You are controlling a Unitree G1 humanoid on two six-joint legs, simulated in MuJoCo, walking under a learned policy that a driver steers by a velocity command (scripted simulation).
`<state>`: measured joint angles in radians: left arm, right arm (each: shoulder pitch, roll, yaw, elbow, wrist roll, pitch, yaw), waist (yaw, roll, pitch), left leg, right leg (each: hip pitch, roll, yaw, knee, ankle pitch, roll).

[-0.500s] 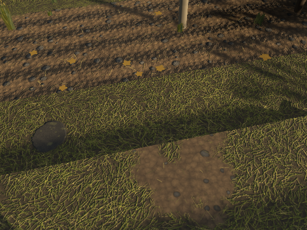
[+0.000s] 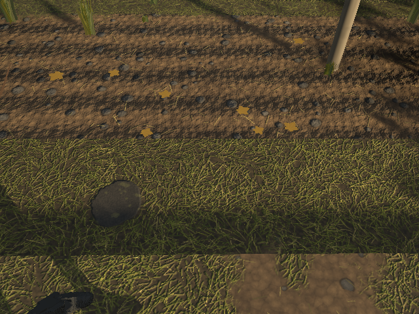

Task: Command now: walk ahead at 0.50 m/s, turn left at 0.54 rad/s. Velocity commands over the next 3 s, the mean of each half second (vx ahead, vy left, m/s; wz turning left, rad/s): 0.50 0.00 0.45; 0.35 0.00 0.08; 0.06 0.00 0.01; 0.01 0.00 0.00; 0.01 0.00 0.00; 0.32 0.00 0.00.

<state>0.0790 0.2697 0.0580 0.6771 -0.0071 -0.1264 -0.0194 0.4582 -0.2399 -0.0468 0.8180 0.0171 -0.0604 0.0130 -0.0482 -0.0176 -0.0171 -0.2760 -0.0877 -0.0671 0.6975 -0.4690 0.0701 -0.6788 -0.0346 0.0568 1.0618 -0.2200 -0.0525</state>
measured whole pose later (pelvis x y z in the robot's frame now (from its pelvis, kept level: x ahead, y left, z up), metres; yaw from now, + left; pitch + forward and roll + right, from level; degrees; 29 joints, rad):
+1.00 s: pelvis +0.48 +0.08 -0.13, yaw +15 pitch +1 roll +1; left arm 0.14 0.26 0.05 0.83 0.01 0.00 0.02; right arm 0.25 -0.22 -0.04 0.82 -0.02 -0.03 0.00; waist -0.02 -0.04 0.03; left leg -0.22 -0.08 0.01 0.38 -0.17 0.06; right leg -0.52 -0.06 0.07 0.73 -0.15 0.04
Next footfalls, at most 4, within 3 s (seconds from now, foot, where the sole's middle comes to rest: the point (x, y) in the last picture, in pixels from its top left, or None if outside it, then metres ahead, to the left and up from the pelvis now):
0.24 right None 0.32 -0.10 -0.91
0.68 left None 0.51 0.17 -0.91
1.06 right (213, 289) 0.63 -0.03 -0.91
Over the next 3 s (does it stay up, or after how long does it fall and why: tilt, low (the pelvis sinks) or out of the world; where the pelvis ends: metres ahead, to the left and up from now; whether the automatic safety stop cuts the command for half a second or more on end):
stays up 0.69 0.08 -0.14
